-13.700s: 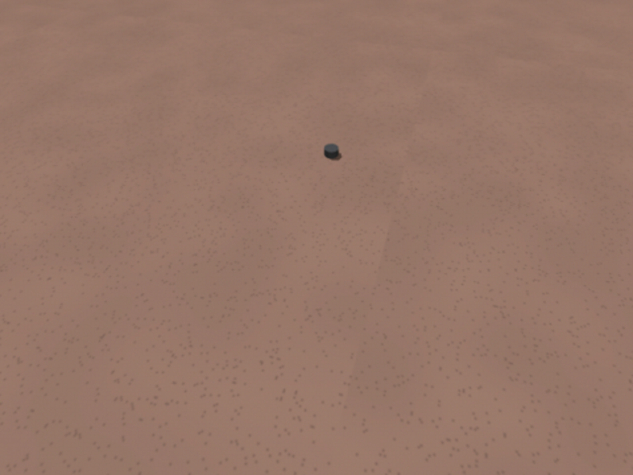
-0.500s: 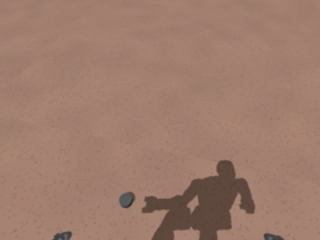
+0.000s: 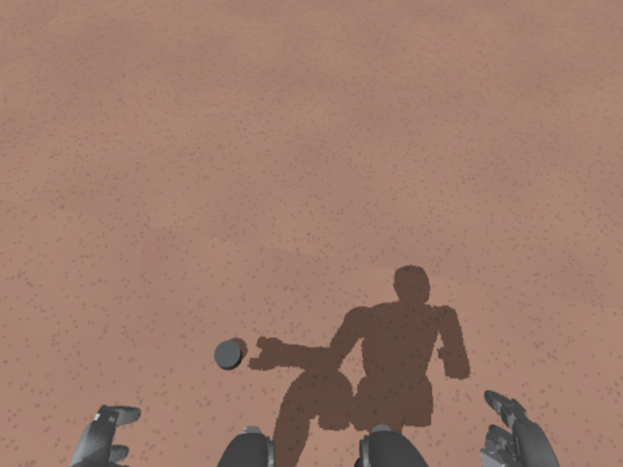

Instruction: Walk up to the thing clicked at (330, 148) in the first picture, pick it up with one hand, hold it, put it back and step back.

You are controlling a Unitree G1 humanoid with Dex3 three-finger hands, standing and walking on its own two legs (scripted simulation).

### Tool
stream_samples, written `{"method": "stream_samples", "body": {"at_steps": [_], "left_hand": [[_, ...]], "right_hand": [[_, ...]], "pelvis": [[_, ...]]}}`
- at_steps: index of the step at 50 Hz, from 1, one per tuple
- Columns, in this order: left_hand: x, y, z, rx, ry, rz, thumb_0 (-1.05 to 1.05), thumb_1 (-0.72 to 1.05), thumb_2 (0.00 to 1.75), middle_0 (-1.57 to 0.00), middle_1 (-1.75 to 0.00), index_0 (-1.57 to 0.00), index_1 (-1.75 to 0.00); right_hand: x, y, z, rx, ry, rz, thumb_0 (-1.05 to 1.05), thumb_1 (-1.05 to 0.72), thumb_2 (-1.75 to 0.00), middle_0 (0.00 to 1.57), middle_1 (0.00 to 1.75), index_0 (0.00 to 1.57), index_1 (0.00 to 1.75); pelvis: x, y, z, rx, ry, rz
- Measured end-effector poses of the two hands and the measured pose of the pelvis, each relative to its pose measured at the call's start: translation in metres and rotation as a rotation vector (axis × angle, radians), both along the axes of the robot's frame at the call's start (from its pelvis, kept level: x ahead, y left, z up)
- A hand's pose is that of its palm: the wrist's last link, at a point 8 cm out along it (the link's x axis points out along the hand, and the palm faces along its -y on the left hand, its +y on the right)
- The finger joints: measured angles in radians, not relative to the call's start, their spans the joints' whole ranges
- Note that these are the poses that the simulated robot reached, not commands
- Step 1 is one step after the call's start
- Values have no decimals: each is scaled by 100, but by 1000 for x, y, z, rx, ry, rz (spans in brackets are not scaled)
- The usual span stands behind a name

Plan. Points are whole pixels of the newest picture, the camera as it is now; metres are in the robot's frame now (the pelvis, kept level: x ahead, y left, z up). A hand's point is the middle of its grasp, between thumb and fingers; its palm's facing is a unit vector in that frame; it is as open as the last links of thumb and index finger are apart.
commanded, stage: rise first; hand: left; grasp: from above
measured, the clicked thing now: (228, 355) +0.42 +0.24 -0.69
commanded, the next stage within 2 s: none
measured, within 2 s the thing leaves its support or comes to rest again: neither
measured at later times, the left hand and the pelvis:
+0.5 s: hand out of the picture +0.14 +0.27 -0.23, palm faces -0.28 -0.78 -0.56, open 14.1 cm; pelvis -0.02 +0.00 -0.09, yaw +1 degrees
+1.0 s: hand (173, 395) +0.27 +0.30 -0.43, palm faces -0.45 -0.31 -0.84, open 14.1 cm; pelvis -0.08 -0.01 -0.29, yaw -2 degrees
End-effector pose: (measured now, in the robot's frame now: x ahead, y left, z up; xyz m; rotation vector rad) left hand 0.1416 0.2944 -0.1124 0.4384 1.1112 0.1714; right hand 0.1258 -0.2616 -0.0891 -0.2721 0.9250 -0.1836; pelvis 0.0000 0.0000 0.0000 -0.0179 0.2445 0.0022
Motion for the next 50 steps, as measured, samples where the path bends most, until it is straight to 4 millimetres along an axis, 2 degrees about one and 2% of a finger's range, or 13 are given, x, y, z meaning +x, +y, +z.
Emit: {"method": "stream_samples", "body": {"at_steps": [10,19,24,29,36,42,46,50], "left_hand": [[-11,2,-18,45,10,-68,0,-56,100,-8,-107,-7,-107],[-15,4,-39,87,2,-121,0,-55,98,-8,-108,-8,-108],[-5,10,-66,142,2,-206,0,-55,97,-7,-109,-8,-108],[20,16,-106,231,-25,-342,0,-53,97,-6,-109,-7,-109],[71,16,-167,364,-125,-535,0,-52,98,-7,-109,-7,-108],[104,19,-217,461,-160,-641,0,-54,101,-8,-109,-8,-109],[121,20,-243,502,-178,-708,0,-54,102,-8,-108,-7,-108],[137,20,-262,538,-203,-773,0,-55,104,-7,-107,-7,-107]], "right_hand": [[33,17,-19,13,-100,57,1,-90,-89,21,30,21,30],[44,25,-46,25,-146,98,1,-90,-90,21,30,21,30],[45,21,-73,20,-152,125,1,-89,-89,21,30,21,30],[41,8,-117,5,-134,139,1,-87,-89,21,30,21,30],[21,-12,-199,-12,-43,128,1,-86,-89,21,30,21,30],[-16,-21,-269,-6,84,107,1,-88,-89,21,30,21,30],[-46,-21,-304,0,173,92,1,-88,-89,21,30,21,30],[-77,-19,-327,0,243,67,1,-87,-89,21,30,21,30]], "pelvis": [[-4,3,-27,-15,59,8],[-11,2,-57,-19,123,11],[-19,0,-82,-17,174,15],[-30,-4,-122,-13,240,13],[-46,-9,-189,-11,322,3],[-63,-11,-240,-17,352,-7],[-74,-10,-269,-24,354,-15],[-82,-8,-291,-36,344,-22]]}}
